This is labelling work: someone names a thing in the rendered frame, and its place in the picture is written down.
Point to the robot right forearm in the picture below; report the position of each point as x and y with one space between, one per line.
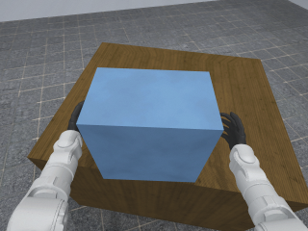
264 204

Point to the pedestal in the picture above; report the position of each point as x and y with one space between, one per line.
213 201

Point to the robot left forearm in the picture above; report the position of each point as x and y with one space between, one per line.
59 171

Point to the carton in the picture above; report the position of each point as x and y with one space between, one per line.
150 124

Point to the left robot hand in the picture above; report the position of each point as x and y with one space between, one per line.
74 117

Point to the right robot hand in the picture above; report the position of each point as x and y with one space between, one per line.
235 132

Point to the robot left upper arm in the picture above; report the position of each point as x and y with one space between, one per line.
41 214

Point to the robot right upper arm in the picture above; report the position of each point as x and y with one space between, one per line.
286 224

